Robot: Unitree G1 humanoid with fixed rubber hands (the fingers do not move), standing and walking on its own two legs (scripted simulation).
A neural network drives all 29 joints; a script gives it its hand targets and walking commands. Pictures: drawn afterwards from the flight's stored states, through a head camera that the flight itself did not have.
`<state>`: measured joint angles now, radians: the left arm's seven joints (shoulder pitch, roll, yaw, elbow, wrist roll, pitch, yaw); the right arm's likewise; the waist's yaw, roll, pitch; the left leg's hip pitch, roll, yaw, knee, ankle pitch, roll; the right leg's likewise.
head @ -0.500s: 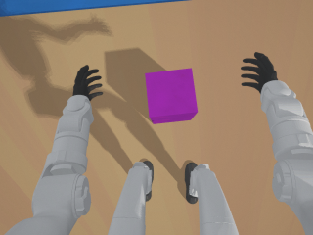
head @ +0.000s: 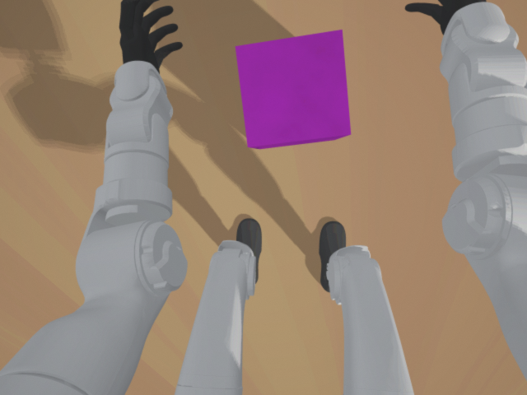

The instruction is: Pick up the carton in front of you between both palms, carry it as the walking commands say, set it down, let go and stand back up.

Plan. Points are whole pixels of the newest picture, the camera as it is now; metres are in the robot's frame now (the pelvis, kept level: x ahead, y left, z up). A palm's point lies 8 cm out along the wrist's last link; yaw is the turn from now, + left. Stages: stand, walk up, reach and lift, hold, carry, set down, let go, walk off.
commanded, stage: reach and lift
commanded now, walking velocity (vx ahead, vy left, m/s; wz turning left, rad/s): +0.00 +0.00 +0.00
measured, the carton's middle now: (293, 100) +0.52 +0.01 -0.51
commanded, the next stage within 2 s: none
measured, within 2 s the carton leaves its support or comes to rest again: leaves its support in 1.60 s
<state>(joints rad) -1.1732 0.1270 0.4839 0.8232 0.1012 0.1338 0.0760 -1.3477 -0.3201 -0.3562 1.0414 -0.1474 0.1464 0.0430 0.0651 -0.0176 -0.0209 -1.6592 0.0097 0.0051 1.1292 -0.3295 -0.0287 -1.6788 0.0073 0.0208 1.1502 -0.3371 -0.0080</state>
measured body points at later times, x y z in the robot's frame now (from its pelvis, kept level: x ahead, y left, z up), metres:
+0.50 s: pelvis -0.05 +0.01 -0.22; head +0.32 +0.00 +0.03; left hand +0.50 +0.20 -0.37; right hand +0.55 -0.18 -0.38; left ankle +0.06 +0.14 -0.60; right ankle +0.06 -0.11 -0.60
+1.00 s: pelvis -0.05 +0.01 -0.27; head +0.34 +0.00 -0.04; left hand +0.51 +0.20 -0.45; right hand +0.55 -0.15 -0.45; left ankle +0.06 +0.14 -0.60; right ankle +0.06 -0.11 -0.60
